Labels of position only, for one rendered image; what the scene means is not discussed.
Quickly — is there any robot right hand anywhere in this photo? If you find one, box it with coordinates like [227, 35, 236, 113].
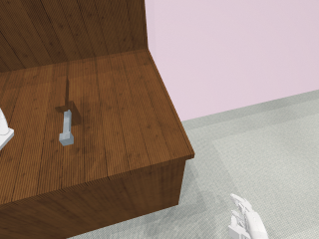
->
[228, 193, 269, 239]

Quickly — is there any tap lever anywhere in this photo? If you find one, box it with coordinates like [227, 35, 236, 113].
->
[59, 110, 74, 146]

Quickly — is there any robot left hand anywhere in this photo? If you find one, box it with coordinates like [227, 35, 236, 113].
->
[0, 109, 15, 150]

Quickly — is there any counter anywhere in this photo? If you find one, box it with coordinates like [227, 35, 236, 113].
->
[0, 0, 195, 239]

